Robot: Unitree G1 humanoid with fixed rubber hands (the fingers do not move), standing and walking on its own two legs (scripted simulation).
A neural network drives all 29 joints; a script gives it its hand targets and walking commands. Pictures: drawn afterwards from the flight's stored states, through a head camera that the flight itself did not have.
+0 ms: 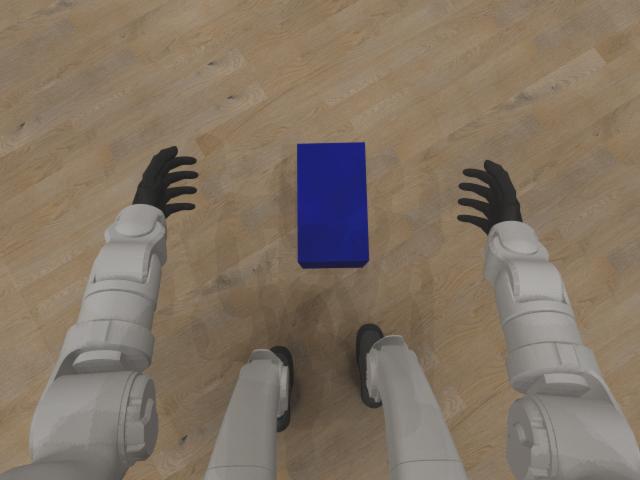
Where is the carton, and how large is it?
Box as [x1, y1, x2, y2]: [297, 142, 368, 268]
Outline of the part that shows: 364,142 297,144 298,262 303,268 362,267 368,261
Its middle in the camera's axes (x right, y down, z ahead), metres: +0.03 -0.07 +0.99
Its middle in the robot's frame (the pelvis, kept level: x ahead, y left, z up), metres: +0.53 -0.02 -0.60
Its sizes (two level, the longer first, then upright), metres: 0.282 0.161 0.176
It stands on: the floor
